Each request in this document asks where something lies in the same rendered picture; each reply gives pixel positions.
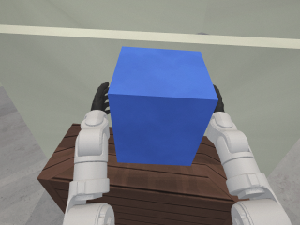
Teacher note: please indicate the carton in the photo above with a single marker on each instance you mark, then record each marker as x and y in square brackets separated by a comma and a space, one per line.
[161, 102]

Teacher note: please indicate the robot right hand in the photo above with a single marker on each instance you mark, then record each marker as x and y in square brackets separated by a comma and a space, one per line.
[220, 104]

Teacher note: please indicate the right robot forearm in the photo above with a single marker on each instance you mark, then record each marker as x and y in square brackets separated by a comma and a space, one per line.
[244, 178]

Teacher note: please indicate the left robot upper arm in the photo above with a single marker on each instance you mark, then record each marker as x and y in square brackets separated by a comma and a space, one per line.
[99, 213]

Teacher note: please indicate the robot left hand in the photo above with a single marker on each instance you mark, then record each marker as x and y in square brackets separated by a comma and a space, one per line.
[100, 98]

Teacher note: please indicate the right robot upper arm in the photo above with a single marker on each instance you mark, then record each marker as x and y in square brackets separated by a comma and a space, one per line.
[264, 211]

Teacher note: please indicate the pedestal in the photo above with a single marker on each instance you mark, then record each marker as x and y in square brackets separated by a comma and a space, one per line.
[150, 194]

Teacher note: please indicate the left robot forearm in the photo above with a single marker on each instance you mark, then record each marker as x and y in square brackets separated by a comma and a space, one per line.
[90, 158]

